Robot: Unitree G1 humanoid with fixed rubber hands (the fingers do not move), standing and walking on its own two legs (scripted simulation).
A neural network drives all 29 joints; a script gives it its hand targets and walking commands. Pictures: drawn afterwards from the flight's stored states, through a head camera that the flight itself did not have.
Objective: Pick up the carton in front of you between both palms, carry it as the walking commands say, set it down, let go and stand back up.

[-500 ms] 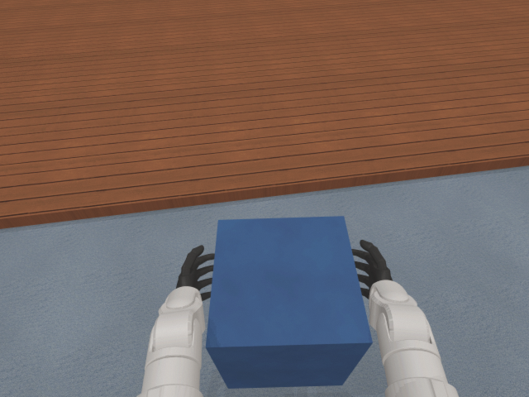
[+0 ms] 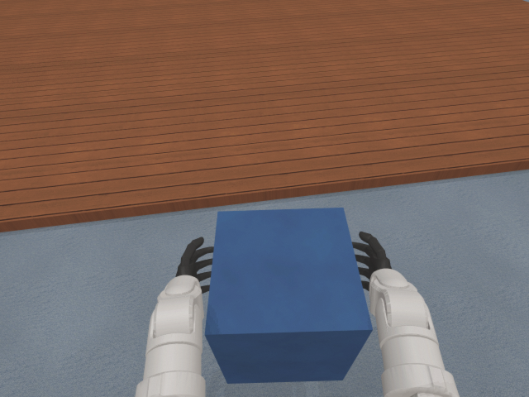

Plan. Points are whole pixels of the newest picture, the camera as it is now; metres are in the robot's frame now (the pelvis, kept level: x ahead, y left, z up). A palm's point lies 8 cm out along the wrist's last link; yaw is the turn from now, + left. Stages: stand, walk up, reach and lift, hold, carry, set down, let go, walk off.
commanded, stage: reach and lift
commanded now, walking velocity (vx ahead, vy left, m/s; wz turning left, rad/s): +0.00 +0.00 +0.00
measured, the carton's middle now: (282, 299) +0.31 +0.00 -0.04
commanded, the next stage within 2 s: hold in 0.54 s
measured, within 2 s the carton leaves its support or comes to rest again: neither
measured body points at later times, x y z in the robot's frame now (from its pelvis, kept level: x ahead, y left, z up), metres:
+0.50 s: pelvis +0.02 +0.00 +0.01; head -0.01 +0.00 +0.45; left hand +0.32 +0.15 +0.03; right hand +0.32 -0.15 +0.03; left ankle +0.03 +0.13 -0.74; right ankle +0.03 -0.13 -0.74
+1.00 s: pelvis +0.00 +0.00 +0.00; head -0.04 +0.00 +0.45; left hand +0.31 +0.15 +0.05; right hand +0.31 -0.15 +0.05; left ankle +0.03 +0.13 -0.74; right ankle +0.03 -0.13 -0.74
